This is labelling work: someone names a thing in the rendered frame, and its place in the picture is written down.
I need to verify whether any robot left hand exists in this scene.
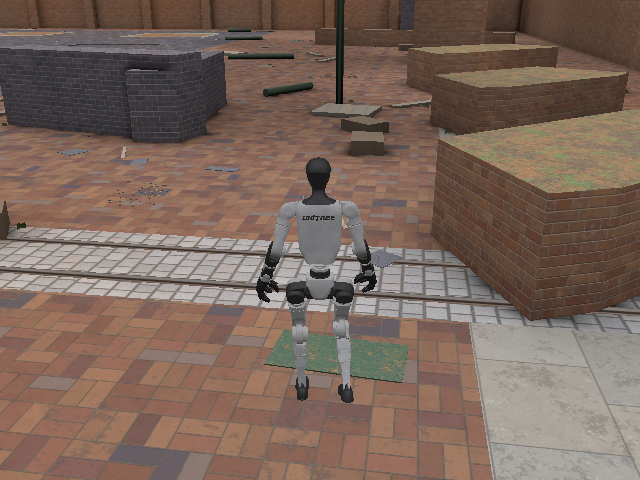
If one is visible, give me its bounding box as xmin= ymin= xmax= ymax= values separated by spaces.
xmin=256 ymin=277 xmax=279 ymax=303

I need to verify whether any robot right forearm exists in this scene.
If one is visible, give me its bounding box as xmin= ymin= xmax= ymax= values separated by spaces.
xmin=356 ymin=239 xmax=375 ymax=276

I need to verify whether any right robot upper arm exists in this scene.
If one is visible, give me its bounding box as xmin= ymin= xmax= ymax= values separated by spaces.
xmin=340 ymin=201 xmax=367 ymax=255

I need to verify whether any robot left forearm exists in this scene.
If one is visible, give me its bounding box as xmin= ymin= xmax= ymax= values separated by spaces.
xmin=259 ymin=241 xmax=280 ymax=282

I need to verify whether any right robot shin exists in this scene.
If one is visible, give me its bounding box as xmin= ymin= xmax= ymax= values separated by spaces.
xmin=335 ymin=320 xmax=351 ymax=390

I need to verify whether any left robot upper arm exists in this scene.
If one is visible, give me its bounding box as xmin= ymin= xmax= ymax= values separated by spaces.
xmin=270 ymin=201 xmax=298 ymax=257

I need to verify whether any robot right hand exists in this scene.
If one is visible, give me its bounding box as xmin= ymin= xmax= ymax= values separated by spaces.
xmin=354 ymin=272 xmax=377 ymax=293

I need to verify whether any right robot foot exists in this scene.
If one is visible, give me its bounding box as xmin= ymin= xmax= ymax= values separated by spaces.
xmin=338 ymin=384 xmax=354 ymax=403

